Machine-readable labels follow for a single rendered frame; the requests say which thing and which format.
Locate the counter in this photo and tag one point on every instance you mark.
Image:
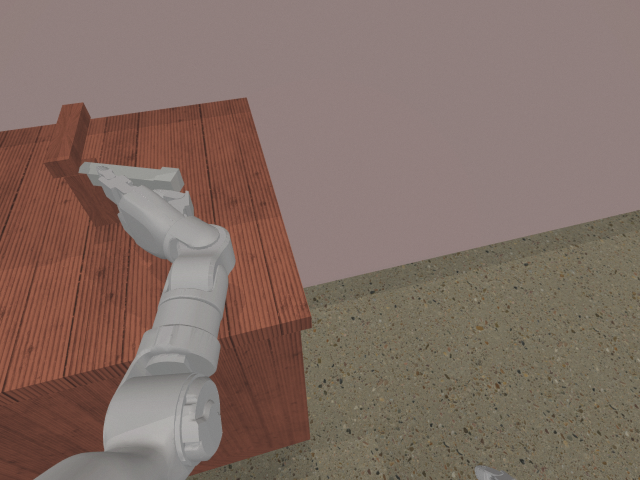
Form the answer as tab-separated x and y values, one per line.
77	293

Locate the robot left forearm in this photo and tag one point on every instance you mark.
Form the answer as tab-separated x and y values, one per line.
184	335

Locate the left robot upper arm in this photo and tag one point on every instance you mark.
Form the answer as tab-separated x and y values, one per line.
158	428

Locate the left robot hand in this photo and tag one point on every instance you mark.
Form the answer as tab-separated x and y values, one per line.
145	214

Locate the tap lever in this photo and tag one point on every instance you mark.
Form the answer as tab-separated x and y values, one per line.
165	178

